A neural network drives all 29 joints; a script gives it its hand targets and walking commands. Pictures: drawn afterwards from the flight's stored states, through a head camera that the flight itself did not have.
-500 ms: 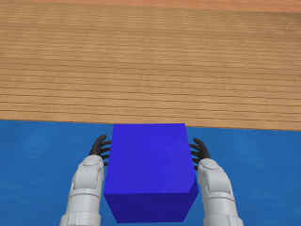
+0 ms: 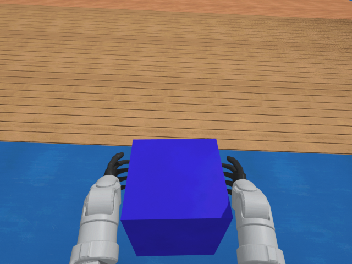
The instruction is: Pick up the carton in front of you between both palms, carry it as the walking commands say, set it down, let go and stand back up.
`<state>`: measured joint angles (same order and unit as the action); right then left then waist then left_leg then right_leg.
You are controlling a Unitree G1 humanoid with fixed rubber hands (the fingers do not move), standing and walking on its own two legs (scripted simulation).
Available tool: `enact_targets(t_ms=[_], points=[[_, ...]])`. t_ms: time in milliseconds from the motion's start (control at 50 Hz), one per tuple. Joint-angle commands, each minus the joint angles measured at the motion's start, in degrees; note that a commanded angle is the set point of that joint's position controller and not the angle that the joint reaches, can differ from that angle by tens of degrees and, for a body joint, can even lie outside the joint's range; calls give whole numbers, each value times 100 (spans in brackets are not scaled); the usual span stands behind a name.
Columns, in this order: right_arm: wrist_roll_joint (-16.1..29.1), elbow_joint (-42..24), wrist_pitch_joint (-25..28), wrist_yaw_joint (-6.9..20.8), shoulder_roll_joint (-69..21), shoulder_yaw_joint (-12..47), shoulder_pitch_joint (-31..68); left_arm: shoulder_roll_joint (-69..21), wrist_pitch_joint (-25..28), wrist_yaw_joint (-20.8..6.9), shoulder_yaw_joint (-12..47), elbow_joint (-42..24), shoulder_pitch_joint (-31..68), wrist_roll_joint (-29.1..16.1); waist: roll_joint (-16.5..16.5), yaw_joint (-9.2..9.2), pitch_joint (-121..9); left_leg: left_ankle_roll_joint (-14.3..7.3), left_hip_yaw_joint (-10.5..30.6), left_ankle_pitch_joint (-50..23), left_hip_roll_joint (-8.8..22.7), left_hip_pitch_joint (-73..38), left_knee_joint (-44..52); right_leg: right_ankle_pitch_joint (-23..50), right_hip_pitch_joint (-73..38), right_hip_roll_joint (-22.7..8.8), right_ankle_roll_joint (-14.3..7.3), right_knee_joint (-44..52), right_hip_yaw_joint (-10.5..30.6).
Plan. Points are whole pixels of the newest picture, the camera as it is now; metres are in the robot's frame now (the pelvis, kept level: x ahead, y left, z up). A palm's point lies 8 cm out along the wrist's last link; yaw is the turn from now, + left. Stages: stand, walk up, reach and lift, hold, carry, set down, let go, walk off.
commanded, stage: hold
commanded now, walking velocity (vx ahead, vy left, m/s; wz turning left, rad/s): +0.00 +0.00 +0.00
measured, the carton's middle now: (175, 199) +0.29 +0.00 -0.02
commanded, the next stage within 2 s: carry in 0.88 s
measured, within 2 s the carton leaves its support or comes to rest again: neither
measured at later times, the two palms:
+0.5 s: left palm (112, 180) +0.29 +0.15 +0.05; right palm (238, 184) +0.29 -0.15 +0.05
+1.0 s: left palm (112, 178) +0.30 +0.15 +0.05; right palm (238, 182) +0.30 -0.15 +0.05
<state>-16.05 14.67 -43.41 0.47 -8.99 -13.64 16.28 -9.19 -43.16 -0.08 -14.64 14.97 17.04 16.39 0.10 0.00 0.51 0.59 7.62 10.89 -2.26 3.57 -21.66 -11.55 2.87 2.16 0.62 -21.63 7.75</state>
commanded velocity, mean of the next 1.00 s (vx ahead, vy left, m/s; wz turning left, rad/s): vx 0.08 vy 0.00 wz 0.00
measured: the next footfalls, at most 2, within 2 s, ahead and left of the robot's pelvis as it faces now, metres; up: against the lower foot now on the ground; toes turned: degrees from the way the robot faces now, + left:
left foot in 1.32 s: +0.15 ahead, +0.09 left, +0.00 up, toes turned +7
right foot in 1.64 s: +0.45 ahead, -0.13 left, +0.00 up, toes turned -11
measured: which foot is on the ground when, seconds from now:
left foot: down 0.00-1.00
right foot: down 0.00-1.00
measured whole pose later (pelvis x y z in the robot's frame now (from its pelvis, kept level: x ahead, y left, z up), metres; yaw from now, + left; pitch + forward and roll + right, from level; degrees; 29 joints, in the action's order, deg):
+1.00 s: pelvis +0.01 +0.00 +0.00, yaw +0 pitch -1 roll +0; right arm -13.6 8.9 -45.4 -0.6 -8.3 -10.6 13.2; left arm -8.4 -45.2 0.9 -11.4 9.2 13.9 13.9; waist 0.3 -0.2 -5.4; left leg 0.3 3.5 19.1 -0.5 12.0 -27.6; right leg -19.8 11.6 0.5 0.5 -27.9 4.2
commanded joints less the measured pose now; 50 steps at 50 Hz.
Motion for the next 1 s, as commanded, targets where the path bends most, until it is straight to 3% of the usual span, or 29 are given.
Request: enact_targets(t_ms=[0,460,840,860,900,920,980], points=[[1497,-135,217,1358,-5241,3118,3127,-5302,146,-1417,3198,6,2938,-1529,-21,0,-1168,38,-393,-406,-286,-232,348,385,-13,291,3,383,-389],[1555,-410,171,1310,-5182,3183,2721,-5217,99,-1371,3251,-265,2517,-1563,-13,-2,-1282,56,-355,-1074,-313,-410,350,1058,-197,316,29,395,-353],[1547,-395,173,1305,-5172,3181,2781,-5201,106,-1374,3236,-237,2589,-1557,-9,1,-1203,39,-357,-875,-304,-363,362,868,-161,301,23,402,-358],[1561,-375,164,1311,-5191,3214,2909,-5218,97,-1374,3295,-214,2662,-1602,39,-10,-1074,-92,-185,166,616,395,-56,-51,592,-613,-103,4,-163],[1698,-580,158,1303,-5202,3377,2902,-5290,78,-1365,3454,-428,2669,-1688,16,-3,-1062,-149,36,2533,593,930,175,-2468,1124,-591,-171,222,112],[1764,-746,137,1282,-5209,3493,2969,-5296,54,-1342,3589,-593,2756,-1773,1,-6,-1004,-183,18,3019,559,1107,164,-2996,1317,-552,-183,198,91],[2067,-1330,-63,1164,-5173,3961,2952,-5256,-131,-1229,4091,-1146,2737,-2113,-65,9,-1512,-245,-144,1976,686,877,-70,-1817,1260,-564,-161,-235,-290]])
